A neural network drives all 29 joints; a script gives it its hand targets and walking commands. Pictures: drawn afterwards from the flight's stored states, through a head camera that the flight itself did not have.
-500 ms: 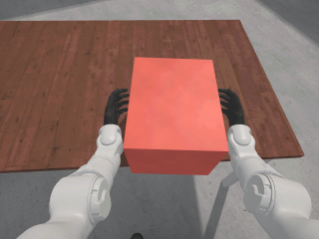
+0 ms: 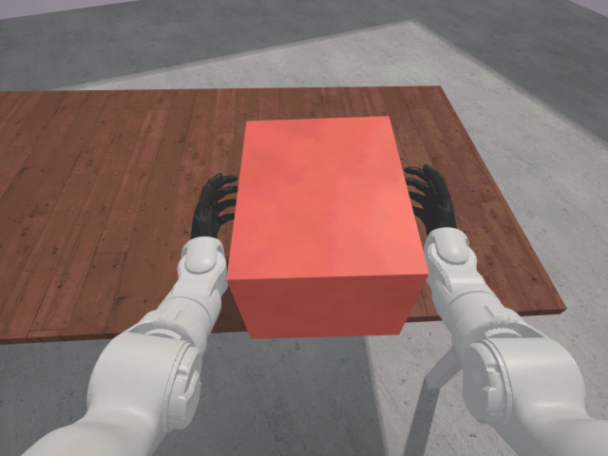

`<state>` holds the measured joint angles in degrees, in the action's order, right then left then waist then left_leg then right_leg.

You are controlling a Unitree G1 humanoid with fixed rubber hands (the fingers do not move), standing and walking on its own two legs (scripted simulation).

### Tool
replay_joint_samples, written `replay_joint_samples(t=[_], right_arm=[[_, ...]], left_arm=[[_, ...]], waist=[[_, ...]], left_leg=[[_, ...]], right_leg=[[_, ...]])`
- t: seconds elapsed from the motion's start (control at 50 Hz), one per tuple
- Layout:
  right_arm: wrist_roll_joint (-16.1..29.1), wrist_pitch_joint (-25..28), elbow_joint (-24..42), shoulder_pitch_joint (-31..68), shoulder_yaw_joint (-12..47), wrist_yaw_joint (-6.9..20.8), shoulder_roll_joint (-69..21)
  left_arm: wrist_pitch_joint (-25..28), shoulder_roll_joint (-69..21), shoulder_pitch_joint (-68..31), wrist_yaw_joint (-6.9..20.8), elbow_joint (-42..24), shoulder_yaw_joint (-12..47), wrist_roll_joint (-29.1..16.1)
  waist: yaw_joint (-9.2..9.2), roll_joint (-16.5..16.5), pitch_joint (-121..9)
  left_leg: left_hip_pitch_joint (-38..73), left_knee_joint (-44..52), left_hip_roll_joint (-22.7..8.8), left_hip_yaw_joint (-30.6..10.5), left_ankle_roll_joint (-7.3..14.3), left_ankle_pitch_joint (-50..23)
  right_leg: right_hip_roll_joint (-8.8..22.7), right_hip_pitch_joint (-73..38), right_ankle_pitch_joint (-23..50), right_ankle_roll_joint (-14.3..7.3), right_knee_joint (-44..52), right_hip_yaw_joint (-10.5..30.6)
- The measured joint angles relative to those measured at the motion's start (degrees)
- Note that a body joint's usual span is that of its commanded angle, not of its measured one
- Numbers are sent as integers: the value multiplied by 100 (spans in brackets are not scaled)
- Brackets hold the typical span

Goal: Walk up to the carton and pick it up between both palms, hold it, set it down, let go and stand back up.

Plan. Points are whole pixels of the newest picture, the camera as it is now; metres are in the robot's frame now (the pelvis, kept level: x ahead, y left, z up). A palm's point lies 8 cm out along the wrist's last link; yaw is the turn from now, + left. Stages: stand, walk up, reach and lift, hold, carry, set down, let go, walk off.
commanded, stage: reach and lift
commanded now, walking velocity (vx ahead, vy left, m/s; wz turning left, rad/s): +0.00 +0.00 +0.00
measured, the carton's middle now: (321, 225) +0.47 -0.01 +0.01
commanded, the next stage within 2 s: hold in 1.60 s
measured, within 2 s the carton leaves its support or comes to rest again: neither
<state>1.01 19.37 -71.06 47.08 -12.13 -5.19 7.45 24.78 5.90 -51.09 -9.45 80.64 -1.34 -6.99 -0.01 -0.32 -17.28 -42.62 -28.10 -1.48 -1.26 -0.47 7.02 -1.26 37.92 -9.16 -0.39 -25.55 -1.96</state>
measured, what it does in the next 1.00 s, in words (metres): stands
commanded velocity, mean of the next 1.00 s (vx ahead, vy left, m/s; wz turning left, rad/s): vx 0.00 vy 0.00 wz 0.00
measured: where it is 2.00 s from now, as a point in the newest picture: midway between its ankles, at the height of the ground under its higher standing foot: outside the picture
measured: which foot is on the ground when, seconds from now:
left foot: down 0.00-1.00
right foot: down 0.00-1.00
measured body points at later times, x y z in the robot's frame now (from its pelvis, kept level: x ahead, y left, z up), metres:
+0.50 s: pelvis +0.01 -0.01 +0.02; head -0.02 +0.00 +0.46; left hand +0.42 +0.15 +0.16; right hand +0.43 -0.17 +0.16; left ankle +0.05 +0.12 -0.73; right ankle +0.01 -0.12 -0.73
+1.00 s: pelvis +0.01 -0.01 +0.02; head -0.05 +0.00 +0.47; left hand +0.39 +0.17 +0.18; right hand +0.41 -0.15 +0.18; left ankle +0.05 +0.12 -0.73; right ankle +0.01 -0.12 -0.73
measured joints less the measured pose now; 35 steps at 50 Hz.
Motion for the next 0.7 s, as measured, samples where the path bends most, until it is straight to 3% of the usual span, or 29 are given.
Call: replay_joint_samples(t=[0.12,0.28,0.4,0.58,0.7], right_arm=[[279,-591,395,-3,126,-44,1],[304,-1330,538,5,135,-126,1],[386,-1758,773,6,140,-161,1],[401,-2307,1371,-126,469,-233,0],[400,-2549,1951,-486,700,-296,-69]], left_arm=[[-592,58,2,0,-393,23,39],[-1555,62,1,77,-785,-150,222],[-2181,18,59,153,-1275,-490,593],[-3084,-258,656,391,-2718,-1257,1354],[-3702,-402,1129,583,-3791,-1395,1593]], waist=[[0,6,-1],[0,6,28],[0,6,239],[1,5,628],[0,5,719]], left_leg=[[336,35,0,0,-1,5],[992,231,1,0,-10,3],[1596,464,1,1,-35,-25],[2431,794,2,2,-53,-55],[2680,883,3,2,-55,-55]], right_leg=[[0,-338,-2,3,41,0],[-1,-990,-2,2,227,0],[-1,-1571,-2,-14,412,0],[-2,-2383,0,-30,694,0],[-2,-2653,22,-29,826,0]])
